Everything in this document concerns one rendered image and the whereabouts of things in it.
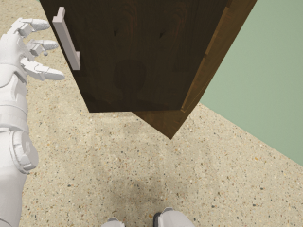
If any right robot foot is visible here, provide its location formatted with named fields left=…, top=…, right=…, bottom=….
left=152, top=212, right=162, bottom=227

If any cupboard door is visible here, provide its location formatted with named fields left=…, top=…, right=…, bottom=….
left=39, top=0, right=228, bottom=113

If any left robot forearm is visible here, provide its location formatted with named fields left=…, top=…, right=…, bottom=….
left=0, top=64, right=29, bottom=135

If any left robot hand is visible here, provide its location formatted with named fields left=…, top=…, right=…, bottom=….
left=0, top=17, right=65, bottom=81

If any robot left upper arm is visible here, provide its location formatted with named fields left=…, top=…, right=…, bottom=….
left=0, top=130, right=39, bottom=227

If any handle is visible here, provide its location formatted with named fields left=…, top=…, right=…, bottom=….
left=52, top=7, right=80, bottom=70

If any right robot thigh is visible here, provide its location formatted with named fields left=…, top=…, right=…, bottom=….
left=158, top=210, right=195, bottom=227

